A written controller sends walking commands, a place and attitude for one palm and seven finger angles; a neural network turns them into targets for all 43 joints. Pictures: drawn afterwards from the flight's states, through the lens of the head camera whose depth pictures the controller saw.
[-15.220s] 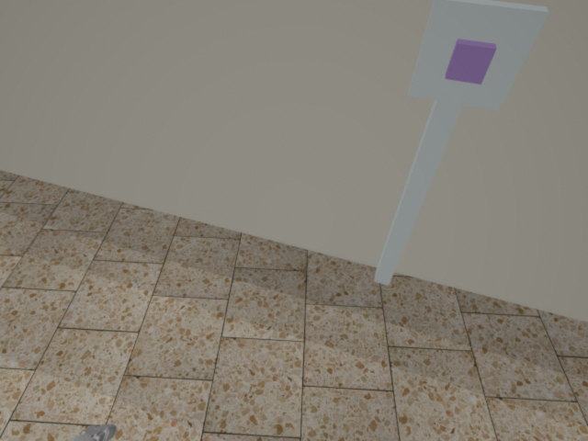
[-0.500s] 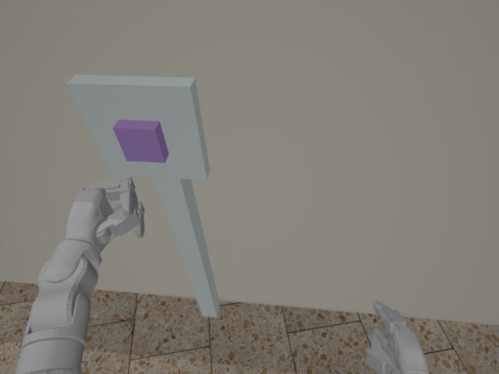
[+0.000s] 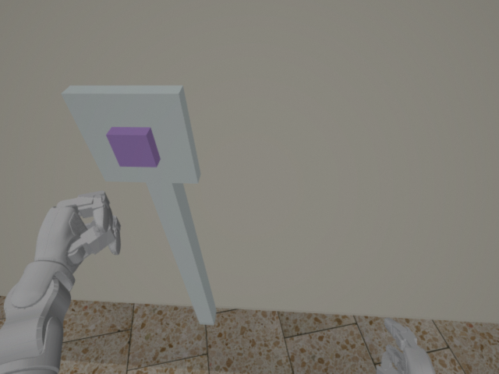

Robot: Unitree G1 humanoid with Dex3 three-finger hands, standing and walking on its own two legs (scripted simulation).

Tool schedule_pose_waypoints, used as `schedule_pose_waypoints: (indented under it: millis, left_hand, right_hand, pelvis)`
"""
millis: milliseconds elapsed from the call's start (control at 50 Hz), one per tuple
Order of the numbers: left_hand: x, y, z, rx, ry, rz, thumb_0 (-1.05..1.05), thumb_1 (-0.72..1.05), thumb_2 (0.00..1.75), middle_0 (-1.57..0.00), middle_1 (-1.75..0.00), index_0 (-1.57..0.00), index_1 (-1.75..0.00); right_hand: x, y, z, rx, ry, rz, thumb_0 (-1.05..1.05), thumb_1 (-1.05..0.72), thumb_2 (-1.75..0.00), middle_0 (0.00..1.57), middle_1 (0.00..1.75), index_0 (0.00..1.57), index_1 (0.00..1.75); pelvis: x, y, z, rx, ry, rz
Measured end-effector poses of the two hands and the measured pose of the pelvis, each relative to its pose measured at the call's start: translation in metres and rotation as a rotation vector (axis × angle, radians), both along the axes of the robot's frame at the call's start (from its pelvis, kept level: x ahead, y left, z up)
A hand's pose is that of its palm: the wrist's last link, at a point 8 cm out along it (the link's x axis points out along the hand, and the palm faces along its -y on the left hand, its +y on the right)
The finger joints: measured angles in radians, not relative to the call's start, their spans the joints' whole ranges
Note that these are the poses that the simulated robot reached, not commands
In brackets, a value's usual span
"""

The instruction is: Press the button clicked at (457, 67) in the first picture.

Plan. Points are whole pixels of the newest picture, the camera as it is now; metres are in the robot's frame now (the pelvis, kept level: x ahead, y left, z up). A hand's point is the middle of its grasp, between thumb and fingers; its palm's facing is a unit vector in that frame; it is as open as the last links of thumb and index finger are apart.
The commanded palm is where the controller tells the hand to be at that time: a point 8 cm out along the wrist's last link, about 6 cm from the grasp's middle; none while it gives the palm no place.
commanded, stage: draw the hand back to the body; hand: left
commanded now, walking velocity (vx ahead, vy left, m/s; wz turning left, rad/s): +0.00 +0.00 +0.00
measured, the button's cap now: (135, 146) +0.46 +0.25 +0.15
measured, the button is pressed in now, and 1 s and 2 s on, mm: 0 0 0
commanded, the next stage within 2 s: step back with the hand held close in 1.10 s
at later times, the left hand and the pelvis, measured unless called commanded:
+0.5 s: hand (75, 257) +0.22 +0.25 +0.15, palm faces +0.38 -0.87 -0.32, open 3.1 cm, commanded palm +0.17 +0.28 +0.17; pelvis +0.00 +0.01 +0.01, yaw +0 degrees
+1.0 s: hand (42, 276) +0.19 +0.26 +0.16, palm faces +0.42 -0.82 -0.38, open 3.1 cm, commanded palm +0.14 +0.30 +0.18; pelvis +0.02 +0.02 +0.01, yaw +0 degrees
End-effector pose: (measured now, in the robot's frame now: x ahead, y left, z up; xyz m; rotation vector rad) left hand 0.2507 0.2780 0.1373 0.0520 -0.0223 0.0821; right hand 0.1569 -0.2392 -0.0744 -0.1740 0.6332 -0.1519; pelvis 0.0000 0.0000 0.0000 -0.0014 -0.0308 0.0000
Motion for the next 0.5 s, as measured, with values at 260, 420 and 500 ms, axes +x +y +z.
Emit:
schedule_pose_waypoints:
  millis: [260, 420, 500]
  left_hand:
    - [-0.044, -0.001, 0.016, 0.205, -0.066, 0.181, 0.02, 0.90, 0.90, -1.30, -1.50, -1.30, -1.50]
    - [-0.062, 0.006, 0.017, 0.277, -0.080, 0.287, 0.02, 0.89, 0.90, -1.30, -1.50, -1.30, -1.50]
    - [-0.066, 0.008, 0.025, 0.308, -0.101, 0.293, 0.02, 0.89, 0.90, -1.30, -1.50, -1.30, -1.50]
  right_hand:
    - [0.019, 0.017, 0.014, -0.001, -0.072, 0.071, 0.01, -0.91, -0.90, 0.20, 0.30, 0.20, 0.30]
    - [0.017, 0.028, 0.003, -0.003, 0.030, 0.089, 0.01, -0.91, -0.90, 0.20, 0.30, 0.20, 0.30]
    - [0.018, 0.034, 0.001, 0.010, 0.048, 0.089, 0.01, -0.91, -0.90, 0.20, 0.30, 0.20, 0.30]
  pelvis:
    - [-0.007, 0.002, 0.005, -0.006, -0.030, 0.001]
    - [-0.002, 0.008, 0.009, -0.004, -0.047, -0.001]
    - [0.004, 0.012, 0.009, -0.004, -0.051, -0.005]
